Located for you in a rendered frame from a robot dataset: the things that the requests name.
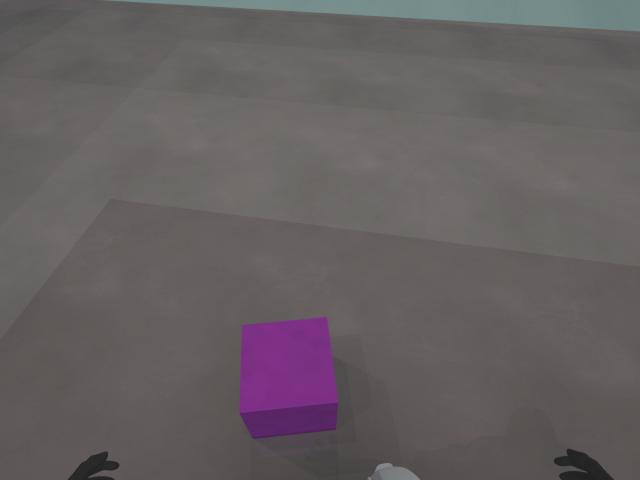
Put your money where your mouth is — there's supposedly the robot left hand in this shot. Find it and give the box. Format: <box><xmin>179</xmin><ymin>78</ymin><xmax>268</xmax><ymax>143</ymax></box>
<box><xmin>68</xmin><ymin>452</ymin><xmax>119</xmax><ymax>480</ymax></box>

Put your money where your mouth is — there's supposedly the carton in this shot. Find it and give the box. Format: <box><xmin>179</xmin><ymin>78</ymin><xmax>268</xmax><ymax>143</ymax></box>
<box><xmin>239</xmin><ymin>317</ymin><xmax>338</xmax><ymax>439</ymax></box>

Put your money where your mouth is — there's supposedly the right robot shin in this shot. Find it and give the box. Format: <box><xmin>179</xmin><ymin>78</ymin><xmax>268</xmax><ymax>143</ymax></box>
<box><xmin>375</xmin><ymin>463</ymin><xmax>393</xmax><ymax>472</ymax></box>

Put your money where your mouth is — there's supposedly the robot right hand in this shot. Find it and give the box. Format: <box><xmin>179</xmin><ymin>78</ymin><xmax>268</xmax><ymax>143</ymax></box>
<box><xmin>554</xmin><ymin>449</ymin><xmax>614</xmax><ymax>480</ymax></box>

